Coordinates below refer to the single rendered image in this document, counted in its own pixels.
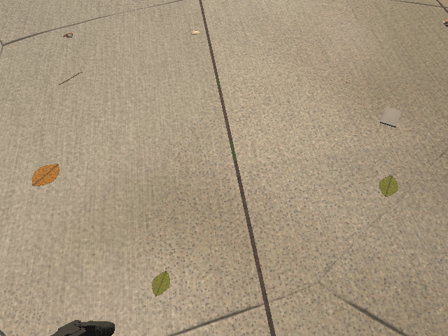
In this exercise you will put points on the left robot hand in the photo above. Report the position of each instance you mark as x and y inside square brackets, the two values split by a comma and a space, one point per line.
[90, 328]

